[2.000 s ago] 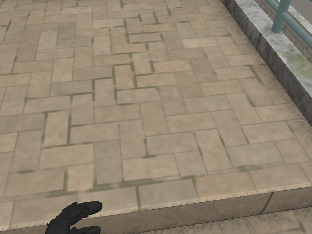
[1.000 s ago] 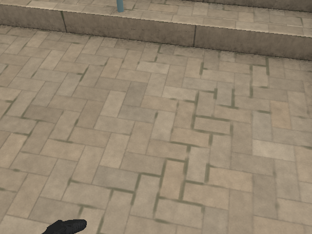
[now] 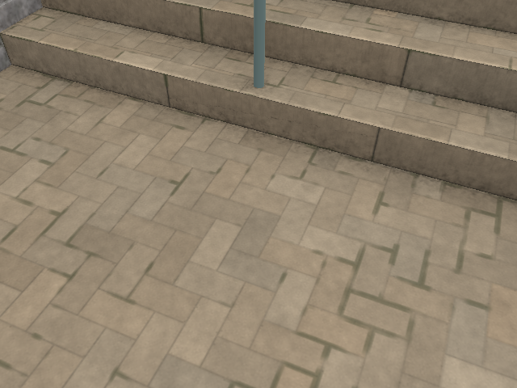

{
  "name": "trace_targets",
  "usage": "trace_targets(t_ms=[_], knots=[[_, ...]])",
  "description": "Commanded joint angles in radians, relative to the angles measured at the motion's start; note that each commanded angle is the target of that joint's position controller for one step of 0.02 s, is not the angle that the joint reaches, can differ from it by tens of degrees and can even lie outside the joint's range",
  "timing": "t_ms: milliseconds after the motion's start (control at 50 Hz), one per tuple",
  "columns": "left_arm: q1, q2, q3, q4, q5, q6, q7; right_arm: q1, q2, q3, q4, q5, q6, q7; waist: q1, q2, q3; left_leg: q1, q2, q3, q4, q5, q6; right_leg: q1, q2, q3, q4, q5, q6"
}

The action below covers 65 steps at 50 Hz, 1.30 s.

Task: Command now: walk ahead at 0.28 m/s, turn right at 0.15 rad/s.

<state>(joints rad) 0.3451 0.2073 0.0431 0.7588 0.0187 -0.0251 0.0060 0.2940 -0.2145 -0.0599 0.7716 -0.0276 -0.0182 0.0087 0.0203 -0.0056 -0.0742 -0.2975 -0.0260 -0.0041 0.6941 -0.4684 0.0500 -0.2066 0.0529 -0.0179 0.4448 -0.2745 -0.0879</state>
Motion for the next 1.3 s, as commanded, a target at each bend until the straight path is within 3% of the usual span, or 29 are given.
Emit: trace_targets(t_ms=[20, 60, 80, 100, 120, 140, 160, 180, 240, 320, 460, 540, 560, 580, 600, 620, 660, 720, 820, 1020, 1080, 1120, 1140, 1160, 1180, 1200, 1220, 1240, 1300], knots=[[-0.043, 0.142, 0.042, -0.054, -0.008, -0.025, -0.013, -0.035, -0.037, -0.010, -0.112, 0.001, -0.049, 0.015, -0.043, -0.078, 0.147, -0.091, 0.026, 0.009, -0.074, 0.027, 0.029, -0.075, -0.283, 0.400, -0.287, -0.300, -0.172], [-0.125, 0.137, 0.045, -0.060, -0.025, -0.027, -0.009, 0.096, -0.017, -0.010, -0.077, 0.004, -0.062, 0.011, -0.134, -0.041, 0.123, 0.290, -0.029, 0.044, -0.277, 0.209, 0.042, -0.338, -0.165, 0.260, -0.163, -0.285, -0.109], [-0.156, 0.103, 0.040, -0.078, -0.025, -0.037, -0.008, 0.180, -0.066, -0.026, -0.066, -0.010, -0.067, -0.005, -0.172, 0.018, 0.083, 0.496, 0.047, -0.057, -0.296, 0.141, 0.051, -0.517, -0.104, 0.203, -0.031, -0.289, -0.065], [-0.189, 0.024, 0.015, -0.120, -0.032, -0.043, -0.008, 0.252, -0.186, -0.048, -0.088, -0.021, -0.075, -0.020, -0.205, 0.226, 0.017, 0.540, 0.325, -0.409, -0.502, -0.220, 0.097, -0.590, 0.008, 0.055, 0.272, -0.271, -0.010], [-0.186, 0.082, 0.027, -0.127, -0.010, -0.042, 0.010, 0.254, -0.237, -0.067, -0.095, -0.028, -0.068, -0.034, -0.195, 0.254, 0.072, 0.421, 0.468, -0.640, -0.615, -0.394, 0.181, -0.653, 0.001, 0.026, 0.462, -0.292, -0.003], [-0.188, 0.130, 0.044, -0.122, 0.002, -0.042, 0.010, 0.196, -0.171, -0.047, -0.092, -0.026, -0.066, -0.037, -0.135, 0.106, 0.136, 0.338, 0.451, -0.599, -0.596, -0.331, 0.204, -0.626, -0.061, 0.083, 0.573, -0.209, -0.005], [-0.159, 0.126, 0.050, -0.100, -0.005, -0.037, -0.005, 0.130, -0.132, -0.030, -0.100, -0.007, -0.074, -0.032, -0.082, 0.061, 0.177, 0.285, 0.396, -0.489, -0.595, -0.238, 0.176, -0.615, -0.078, 0.099, 0.603, -0.135, 0.001], [-0.122, 0.113, 0.047, -0.086, -0.006, -0.027, -0.025, 0.096, -0.121, -0.025, -0.094, 0.008, -0.082, -0.031, -0.051, 0.050, 0.177, 0.262, 0.344, -0.370, -0.602, -0.136, 0.133, -0.593, -0.078, 0.111, 0.616, -0.060, 0.011], [-0.090, 0.104, 0.049, -0.068, 0.010, -0.001, -0.063, 0.094, -0.104, -0.014, -0.068, 0.005, -0.102, -0.023, -0.035, 0.077, 0.134, 0.293, 0.272, -0.140, -0.592, 0.202, 0.090, -0.601, -0.086, 0.081, 0.703, 0.078, 0.032], [-0.200, 0.085, 0.041, -0.110, 0.011, 0.014, -0.071, 0.173, -0.076, -0.006, -0.019, 0.001, -0.108, -0.022, -0.062, 0.090, 0.168, 0.304, 0.249, 0.002, -0.578, 0.444, 0.079, -0.674, -0.094, 0.055, 0.671, 0.152, 0.056], [-0.379, 0.060, 0.013, -0.192, 0.019, 0.007, -0.091, 0.180, -0.125, -0.017, 0.046, -0.001, -0.098, -0.027, -0.079, 0.088, 0.212, 0.340, 0.248, 0.184, -0.568, 0.773, 0.048, -0.474, -0.085, -0.114, 0.231, 0.218, -0.003], [-0.125, 0.140, 0.046, -0.137, 0.021, 0.003, -0.059, 0.153, -0.199, -0.033, 0.064, 0.014, -0.070, -0.049, 0.051, 0.156, 0.047, 0.397, 0.284, 0.235, -0.160, 1.378, 0.024, -0.130, 0.051, -0.148, 0.161, 0.097, -0.111], [0.034, 0.167, 0.063, -0.089, 0.028, -0.006, -0.047, 0.129, -0.212, -0.035, 0.049, 0.016, -0.064, -0.050, 0.125, 0.120, -0.039, 0.315, 0.257, 0.244, 0.066, 1.231, 0.016, 0.070, 0.068, -0.105, 0.072, 0.110, -0.137], [0.134, 0.245, 0.088, -0.070, 0.036, -0.002, -0.032, 0.146, -0.169, -0.027, 0.015, 0.007, -0.064, -0.047, 0.146, 0.004, -0.141, 0.090, 0.213, 0.233, 0.375, 0.755, 0.009, 0.323, -0.106, 0.118, 0.092, -0.041, -0.172], [0.032, 0.325, 0.106, -0.103, 0.019, 0.002, -0.032, 0.177, -0.087, -0.009, -0.049, 0.021, -0.064, -0.027, 0.030, -0.251, -0.225, -0.298, -0.008, 0.138, 0.754, -0.045, -0.038, 0.526, -0.350, 0.686, -0.035, -0.070, -0.314], [0.034, 0.308, 0.113, -0.130, -0.005, 0.011, -0.029, 0.089, -0.142, -0.019, -0.086, 0.012, -0.078, -0.012, 0.084, -0.099, -0.254, -0.390, 0.014, -0.053, 0.832, 0.024, -0.037, 0.491, -0.364, 0.762, -0.142, -0.040, -0.329], [-0.019, 0.219, 0.083, -0.101, -0.010, -0.001, -0.016, 0.012, -0.124, -0.004, -0.104, 0.014, -0.100, -0.008, 0.018, 0.040, -0.017, -0.395, 0.101, -0.045, 0.686, 0.186, -0.033, 0.222, -0.312, 0.519, -0.175, 0.166, -0.258], [-0.061, 0.169, 0.059, -0.094, -0.015, -0.024, -0.008, 0.066, -0.107, 0.007, -0.086, -0.028, -0.052, -0.006, -0.059, 0.027, 0.022, -0.279, 0.142, -0.045, 0.543, 0.162, -0.061, 0.031, -0.203, 0.355, -0.207, 0.324, -0.212], [0.062, 0.179, 0.050, -0.029, -0.016, -0.047, -0.015, -0.072, -0.099, 0.015, -0.115, -0.037, -0.015, 0.009, -0.012, 0.002, 0.111, -0.395, 0.167, -0.002, 0.318, 0.325, -0.085, 0.007, -0.168, 0.284, -0.287, 0.363, -0.159], [0.211, 0.158, 0.036, 0.049, -0.003, -0.062, 0.006, -0.374, -0.087, 0.030, -0.178, -0.011, -0.033, 0.038, 0.087, -0.051, 0.152, -0.467, 0.091, 0.060, -0.061, 0.531, -0.030, 0.283, -0.184, 0.209, -0.255, 0.555, -0.069], [0.176, 0.176, 0.032, 0.059, 0.005, -0.067, 0.012, -0.335, -0.093, 0.026, -0.167, -0.001, -0.035, 0.039, 0.044, -0.067, 0.146, -0.312, 0.032, 0.094, -0.139, 0.430, 0.029, 0.306, -0.214, 0.151, -0.194, 0.811, -0.046], [0.166, 0.207, 0.035, 0.073, 0.017, -0.064, 0.022, -0.173, -0.135, 0.006, -0.113, 0.003, -0.039, 0.021, -0.027, -0.089, 0.055, -0.110, -0.048, 0.117, -0.156, 0.327, 0.073, 0.340, -0.212, 0.113, 0.003, 1.129, -0.017], [0.154, 0.212, 0.035, 0.079, 0.017, -0.061, 0.029, 0.000, -0.149, -0.004, -0.067, 0.003, -0.049, 0.006, -0.109, -0.089, -0.031, 0.089, -0.048, 0.095, -0.210, 0.369, 0.109, 0.295, -0.196, 0.073, 0.201, 1.111, -0.008], [0.143, 0.192, 0.025, 0.055, 0.013, -0.064, 0.031, 0.174, -0.202, -0.021, -0.029, -0.017, -0.054, -0.008, -0.180, -0.039, -0.145, 0.355, 0.098, -0.072, -0.186, 0.298, 0.161, 0.112, -0.173, 0.043, 0.468, 0.839, -0.006], [0.261, 0.104, 0.009, 0.026, -0.028, -0.062, 0.014, 0.234, -0.327, -0.057, -0.018, -0.023, -0.051, -0.007, -0.118, 0.233, -0.268, 0.661, 0.408, -0.640, -0.226, 0.336, 0.369, -0.289, 0.031, -0.022, 0.935, 0.059, 0.069], [0.194, 0.182, 0.023, 0.021, 0.017, -0.069, 0.011, 0.167, -0.247, -0.048, -0.015, 0.033, -0.034, 0.006, -0.108, 0.110, -0.259, 0.621, 0.384, -0.816, -0.366, 0.356, 0.366, -0.407, 0.039, 0.081, 0.997, -0.167, 0.049], [0.084, 0.174, 0.018, -0.016, 0.013, -0.075, 0.004, 0.069, -0.224, -0.041, -0.025, 0.033, -0.031, 0.006, -0.071, 0.075, -0.077, 0.471, 0.349, -0.622, -0.380, 0.323, 0.331, -0.472, -0.027, 0.111, 0.971, -0.080, 0.044], [0.025, 0.167, 0.010, -0.032, 0.014, -0.082, -0.002, 0.029, -0.178, -0.031, -0.028, 0.024, -0.030, 0.008, -0.060, 0.003, -0.006, 0.346, 0.305, -0.517, -0.409, 0.390, 0.299, -0.456, -0.063, 0.096, 0.904, -0.035, 0.043], [0.027, 0.136, 0.002, -0.046, 0.033, -0.041, -0.011, 0.015, -0.145, -0.018, -0.008, 0.026, -0.043, 0.005, 0.017, 0.020, 0.067, 0.128, 0.189, -0.344, -0.458, 0.555, 0.239, -0.358, -0.112, 0.085, 0.756, -0.039, 0.072]])
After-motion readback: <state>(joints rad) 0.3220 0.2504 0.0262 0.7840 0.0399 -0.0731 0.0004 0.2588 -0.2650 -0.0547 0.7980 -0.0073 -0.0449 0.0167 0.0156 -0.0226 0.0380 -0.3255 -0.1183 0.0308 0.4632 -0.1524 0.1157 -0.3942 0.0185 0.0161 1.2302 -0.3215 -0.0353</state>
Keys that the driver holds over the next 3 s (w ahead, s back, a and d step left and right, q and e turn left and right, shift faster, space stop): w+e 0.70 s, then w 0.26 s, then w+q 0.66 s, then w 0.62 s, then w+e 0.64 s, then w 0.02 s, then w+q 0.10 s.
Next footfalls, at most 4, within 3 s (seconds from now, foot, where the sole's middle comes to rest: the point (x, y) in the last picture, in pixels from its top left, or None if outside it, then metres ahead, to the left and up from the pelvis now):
0.08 left None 0.06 0.11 -0.78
0.56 right None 0.38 -0.15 -0.78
1.16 left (335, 324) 0.77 -0.18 -0.78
1.68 right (409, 261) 1.00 -0.44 -0.78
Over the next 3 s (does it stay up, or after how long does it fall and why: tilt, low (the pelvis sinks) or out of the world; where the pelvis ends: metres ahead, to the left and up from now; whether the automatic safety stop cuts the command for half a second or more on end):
stays up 1.51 -0.49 0.11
